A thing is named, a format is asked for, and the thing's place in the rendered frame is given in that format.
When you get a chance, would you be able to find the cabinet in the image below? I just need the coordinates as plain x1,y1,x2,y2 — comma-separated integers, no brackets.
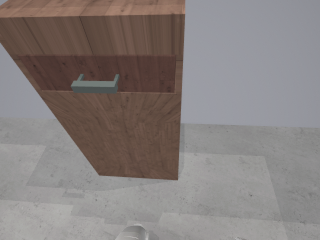
0,0,186,181

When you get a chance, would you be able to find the handle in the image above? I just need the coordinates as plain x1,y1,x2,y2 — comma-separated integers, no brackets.
71,74,120,94

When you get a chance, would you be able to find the drawer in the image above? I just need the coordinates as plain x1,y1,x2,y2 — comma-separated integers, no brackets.
18,54,176,93

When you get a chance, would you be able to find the left robot thigh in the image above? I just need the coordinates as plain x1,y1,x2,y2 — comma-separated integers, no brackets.
115,225,150,240

